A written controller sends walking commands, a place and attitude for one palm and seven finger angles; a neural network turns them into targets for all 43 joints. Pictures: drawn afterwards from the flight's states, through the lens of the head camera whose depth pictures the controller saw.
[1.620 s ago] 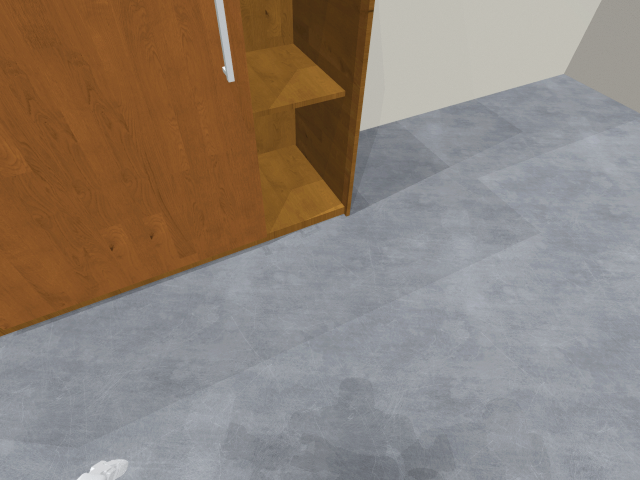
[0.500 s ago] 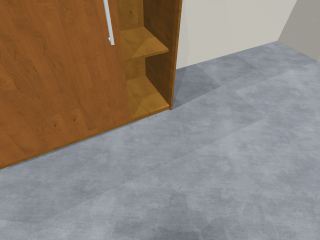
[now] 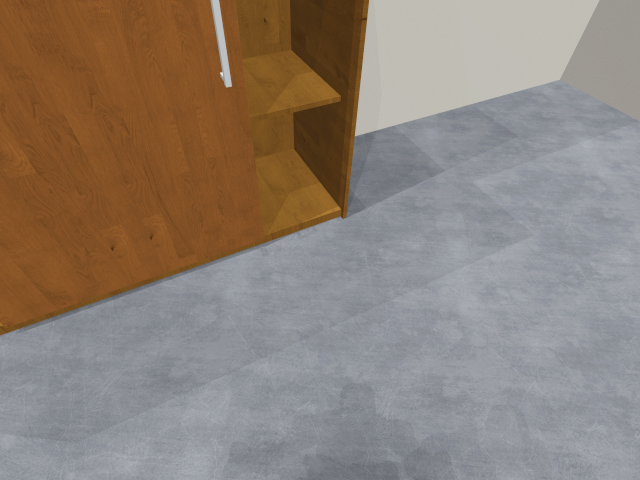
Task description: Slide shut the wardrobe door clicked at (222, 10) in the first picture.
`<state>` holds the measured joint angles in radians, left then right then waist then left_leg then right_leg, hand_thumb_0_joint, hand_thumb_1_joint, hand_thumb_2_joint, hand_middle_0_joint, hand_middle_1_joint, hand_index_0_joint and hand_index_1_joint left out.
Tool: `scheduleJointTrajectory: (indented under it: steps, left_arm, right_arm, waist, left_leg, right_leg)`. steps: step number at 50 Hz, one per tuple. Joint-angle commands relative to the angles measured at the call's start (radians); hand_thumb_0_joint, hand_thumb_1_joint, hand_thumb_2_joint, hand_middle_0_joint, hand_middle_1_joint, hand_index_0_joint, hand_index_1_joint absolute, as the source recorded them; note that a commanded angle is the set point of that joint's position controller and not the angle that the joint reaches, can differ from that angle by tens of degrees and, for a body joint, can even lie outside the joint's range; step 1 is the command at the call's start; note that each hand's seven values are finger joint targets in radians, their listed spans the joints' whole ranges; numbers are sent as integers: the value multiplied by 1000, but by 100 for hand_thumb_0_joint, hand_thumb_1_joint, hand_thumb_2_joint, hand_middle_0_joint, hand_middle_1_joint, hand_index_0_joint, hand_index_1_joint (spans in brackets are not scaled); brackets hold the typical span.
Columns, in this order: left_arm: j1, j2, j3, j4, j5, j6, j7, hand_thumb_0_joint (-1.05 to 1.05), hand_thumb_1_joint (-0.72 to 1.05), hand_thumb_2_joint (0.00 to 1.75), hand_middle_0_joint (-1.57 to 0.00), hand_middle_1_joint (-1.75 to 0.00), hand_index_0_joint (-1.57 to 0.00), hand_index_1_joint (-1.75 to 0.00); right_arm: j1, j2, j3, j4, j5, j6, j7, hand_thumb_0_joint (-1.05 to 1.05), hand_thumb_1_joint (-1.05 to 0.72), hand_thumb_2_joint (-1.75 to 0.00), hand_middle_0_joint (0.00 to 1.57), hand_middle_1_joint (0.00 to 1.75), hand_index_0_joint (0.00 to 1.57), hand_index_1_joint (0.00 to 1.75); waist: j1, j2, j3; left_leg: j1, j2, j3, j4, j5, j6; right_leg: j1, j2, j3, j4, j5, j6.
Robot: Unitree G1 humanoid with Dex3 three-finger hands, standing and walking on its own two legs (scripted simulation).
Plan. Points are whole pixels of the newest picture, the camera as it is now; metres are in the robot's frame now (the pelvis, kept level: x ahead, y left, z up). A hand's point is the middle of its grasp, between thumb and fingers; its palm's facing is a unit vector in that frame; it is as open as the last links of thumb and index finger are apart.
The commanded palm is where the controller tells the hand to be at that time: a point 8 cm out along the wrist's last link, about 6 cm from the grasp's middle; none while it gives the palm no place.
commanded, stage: walk to a spot facing it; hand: left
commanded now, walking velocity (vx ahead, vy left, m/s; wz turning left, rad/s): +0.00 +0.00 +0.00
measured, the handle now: (217, 29) +1.06 +0.33 +0.11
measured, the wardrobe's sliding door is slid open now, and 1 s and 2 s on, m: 0.38 0.38 0.38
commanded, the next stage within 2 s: turn to face it in 1.52 s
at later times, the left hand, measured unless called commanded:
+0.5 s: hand out of the picture +0.13 +0.13 -0.18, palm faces -0.11 -0.97 -0.22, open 7.4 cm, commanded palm none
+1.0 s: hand (249, 377) +0.32 +0.15 -0.21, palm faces -0.27 -0.95 -0.14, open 7.4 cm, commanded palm none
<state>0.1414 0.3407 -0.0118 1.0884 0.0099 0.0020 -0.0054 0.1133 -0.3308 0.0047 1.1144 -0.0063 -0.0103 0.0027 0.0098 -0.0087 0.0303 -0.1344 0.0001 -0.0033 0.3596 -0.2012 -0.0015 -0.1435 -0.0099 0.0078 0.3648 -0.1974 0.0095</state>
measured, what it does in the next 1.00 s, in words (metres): walks ahead, turning right: right foot, then left foot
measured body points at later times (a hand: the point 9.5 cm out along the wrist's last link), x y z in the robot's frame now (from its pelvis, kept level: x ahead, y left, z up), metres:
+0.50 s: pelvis +0.08 -0.06 -0.02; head +0.10 -0.07 +0.43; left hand +0.14 +0.19 -0.17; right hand +0.02 -0.30 -0.18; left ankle +0.03 +0.09 -0.68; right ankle +0.08 -0.14 -0.75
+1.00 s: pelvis +0.31 -0.03 -0.02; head +0.34 -0.01 +0.43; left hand +0.34 +0.20 -0.19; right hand +0.33 -0.28 -0.15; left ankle +0.38 +0.03 -0.75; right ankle +0.14 -0.12 -0.66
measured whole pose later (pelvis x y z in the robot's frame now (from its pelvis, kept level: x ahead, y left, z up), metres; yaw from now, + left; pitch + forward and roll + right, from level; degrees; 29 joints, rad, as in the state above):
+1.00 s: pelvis +0.31 -0.03 -0.02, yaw -22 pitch -1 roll -1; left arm 0.40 0.19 0.06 1.10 0.02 -0.02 0.00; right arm 0.15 -0.12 -0.03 0.97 -0.03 -0.08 0.01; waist 0.04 -0.06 0.04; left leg -0.36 0.07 0.19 0.65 -0.29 0.06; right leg -0.31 0.00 0.02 1.16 -0.43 -0.04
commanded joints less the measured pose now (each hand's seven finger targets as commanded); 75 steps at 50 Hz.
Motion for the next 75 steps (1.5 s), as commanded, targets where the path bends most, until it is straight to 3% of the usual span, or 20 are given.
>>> scheduleJointTrajectory:
  steps: [1, 6, 10, 14, 19, 20, 21, 26, 40, 43, 44, 45, 46, 49, 54, 66, 71, 72, 74, 75]
  left_arm:
    - [-37, 205, 42, -61, 3, -28, 17, 0, 90, 90, -20, -30, -20, -30]
    - [58, 94, 33, -51, 10, 13, 3, 0, 90, 90, -20, -30, -20, -30]
    - [61, 59, 53, -117, 14, 11, -18, 0, 90, 90, -20, -30, -20, -30]
    - [-19, 13, 68, -188, 12, -7, -34, 0, 90, 90, -20, -30, -20, -30]
    - [334, 1, 91, -78, 16, -23, -35, 0, 90, 90, -20, -30, -20, -30]
    - [458, 116, 119, -50, 25, -40, -16, 0, 90, 90, -20, -30, -20, -30]
    - [494, 148, 119, -50, 5, -44, 0, 0, 90, 90, -20, -30, -20, -30]
    - [290, 5, 84, -97, 11, -65, 15, 0, 90, 90, -20, -30, -20, -30]
    - [355, -28, 80, -29, 19, -79, 33, 0, 90, 90, -20, -30, -20, -30]
    - [306, -10, 92, -39, 11, -78, 30, 0, 90, 90, -20, -30, -20, -30]
    - [316, -43, 92, -46, 6, -77, 25, 0, 90, 90, -20, -30, -20, -30]
    - [374, -101, 90, -61, -8, -71, 12, 0, 90, 90, -20, -30, -20, -30]
    - [322, -92, 85, -90, 0, -75, 13, 0, 90, 90, -20, -30, -20, -30]
    - [197, -90, 95, -102, 16, -53, -9, 0, 90, 90, -20, -30, -20, -30]
    - [252, -151, 107, -96, 27, 5, -21, 0, 90, 90, -20, -30, -20, -30]
    - [-59, -144, 91, -221, 19, 23, -29, 0, 90, 90, -20, -30, -20, -30]
    - [71, -89, 104, -210, 25, 0, -19, 0, 90, 90, -20, -30, -20, -30]
    - [187, -48, 116, -182, 27, -15, -15, 0, 90, 90, -20, -30, -20, -30]
    - [334, 138, 150, -151, 3, -33, 12, 0, 90, 90, -20, -30, -20, -30]
    - [300, 125, 146, -163, -11, -20, 29, 0, 90, 90, -20, -30, -20, -30]
  right_arm:
    - [-41, -212, -38, -62, 0, -26, -16, 0, -90, -90, 20, 30, 20, 30]
    - [59, -105, -30, -48, -15, 3, -11, 0, -90, -90, 20, 30, 20, 30]
    - [135, -170, -69, -76, -16, -3, -16, 0, -90, -90, 20, 30, 20, 30]
    - [201, -144, -85, -84, -16, -36, -22, 0, -90, -90, 20, 30, 20, 30]
    - [94, -83, -78, -114, -15, -39, -16, 0, -90, -90, 20, 30, 20, 30]
    - [86, -3, -61, -152, -3, -40, -5, 0, -90, -90, 20, 30, 20, 30]
    - [24, 7, -57, -201, -8, -46, -1, 0, -90, -90, 20, 30, 20, 30]
    - [57, 31, -69, -145, -22, -38, 7, 0, -90, -90, 20, 30, 20, 30]
    - [-78, 106, -65, -230, -10, -46, 28, 0, -90, -90, 20, 30, 20, 30]
    - [153, 60, -80, -160, -15, -61, 6, 0, -90, -90, 20, 30, 20, 30]
    - [315, -16, -97, -117, -21, -67, -7, 0, -90, -90, 20, 30, 20, 30]
    - [428, -135, -125, -94, -35, -72, -15, 0, -90, -90, 20, 30, 20, 30]
    - [439, -136, -116, -93, -23, -61, -19, 0, -90, -90, 20, 30, 20, 30]
    - [202, 32, -75, -145, -16, -72, -21, 0, -90, -90, 20, 30, 20, 30]
    - [220, 109, -70, -123, -11, -98, -33, 0, -90, -90, 20, 30, 20, 30]
    - [353, 39, -70, -85, -21, -56, -41, 0, -90, -90, 20, 30, 20, 30]
    - [317, -10, -90, -114, -15, -37, -36, 0, -90, -90, 20, 30, 20, 30]
    - [283, -20, -91, -133, -7, -35, -31, 0, -90, -90, 20, 30, 20, 30]
    - [285, 69, -77, -202, 13, -31, -26, 0, -90, -90, 20, 30, 20, 30]
    - [215, 51, -76, -223, 13, -22, -41, 0, -90, -90, 20, 30, 20, 30]
  waist:
    - [-6, 6, -68]
    - [-9, 6, 4]
    - [-39, 148, 106]
    - [-60, 147, 93]
    - [117, -19, -40]
    - [159, -358, -53]
    - [157, -373, -26]
    - [26, -45, 55]
    - [37, -116, 92]
    - [-70, -78, -10]
    - [-124, 37, -122]
    - [-132, 331, -238]
    - [-125, 312, -223]
    - [-40, 99, 42]
    - [30, 115, 19]
    - [-54, 115, 74]
    - [20, 151, -50]
    - [88, 128, -112]
    - [104, -217, -333]
    - [105, -94, -305]
  left_leg:
    - [18, 120, -94, -58, 141, 30]
    - [-16, 127, -49, -21, -258, 23]
    - [2, 271, -215, -137, -493, 112]
    - [130, 396, -202, -142, -137, 195]
    - [-192, 210, 128, 295, -92, 44]
    - [-453, 89, 215, 632, -323, -13]
    - [-575, 53, 115, 803, -400, -10]
    - [-508, 151, 23, 816, -99, -24]
    - [-403, 101, 97, 352, -2, -20]
    - [-45, 36, 131, 183, 40, 7]
    - [207, 128, 34, 155, 43, 28]
    - [404, 434, -367, 46, 12, 121]
    - [341, 523, -516, -89, -49, 170]
    - [-33, 441, -274, -170, -190, 133]
    - [-68, 315, 95, -150, 159, 39]
    - [169, 328, 277, -13, 691, 100]
    - [191, 347, 322, 301, 941, 73]
    - [94, 337, 324, 495, 827, 38]
    - [-457, 56, 225, 1153, -446, -84]
    - [-452, 106, 36, 1132, -406, -58]
  right_leg:
    - [12, -111, 91, -55, 118, -32]
    - [-122, -64, 121, -23, -255, -38]
    - [-335, 42, 20, 256, -282, -31]
    - [-486, -59, -4, 481, -315, -14]
    - [118, -3, -99, 141, -62, -32]
    - [247, -251, 314, -45, -263, -117]
    - [213, -375, 636, -199, -276, -187]
    - [-13, -272, 359, -174, -94, -200]
    - [54, -203, 179, -113, 273, -170]
    - [-19, -134, 116, 149, 459, -131]
    - [-134, -84, 89, 371, 327, -101]
    - [-372, 64, -42, 725, -213, -47]
    - [-452, 55, 29, 919, -372, -55]
    - [-492, -84, 29, 994, -155, -43]
    - [-464, -93, 0, 921, 31, -11]
    - [-514, -43, -157, 453, 14, 3]
    - [-246, 38, -199, 290, -38, -54]
    - [-50, 23, -169, 184, 56, -72]
    - [410, -441, 505, 154, 1079, -325]
    - [343, -423, 389, 121, 980, -354]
